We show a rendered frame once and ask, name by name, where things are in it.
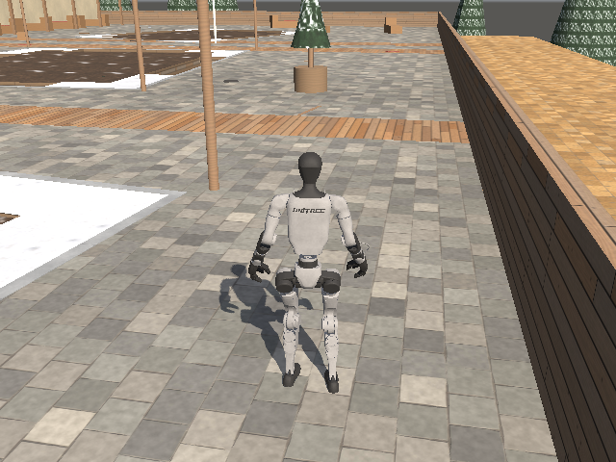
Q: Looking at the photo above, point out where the robot right hand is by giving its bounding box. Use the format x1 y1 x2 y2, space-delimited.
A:
346 256 368 278

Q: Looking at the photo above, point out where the left robot forearm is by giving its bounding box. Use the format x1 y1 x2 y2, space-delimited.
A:
251 231 270 267

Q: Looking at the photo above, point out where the right robot shin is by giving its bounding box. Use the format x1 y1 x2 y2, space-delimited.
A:
324 317 339 380

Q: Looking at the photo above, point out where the robot left foot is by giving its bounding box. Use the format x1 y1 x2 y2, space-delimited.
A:
283 363 301 387

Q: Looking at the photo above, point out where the robot left hand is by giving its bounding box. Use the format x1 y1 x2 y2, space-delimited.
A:
248 261 270 283

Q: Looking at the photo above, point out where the robot right upper arm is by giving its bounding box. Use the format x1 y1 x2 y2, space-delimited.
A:
329 194 356 247

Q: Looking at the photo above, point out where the right robot forearm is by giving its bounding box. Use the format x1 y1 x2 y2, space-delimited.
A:
347 232 365 264

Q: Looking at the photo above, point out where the robot left upper arm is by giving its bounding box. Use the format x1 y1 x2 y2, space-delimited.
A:
261 193 290 245

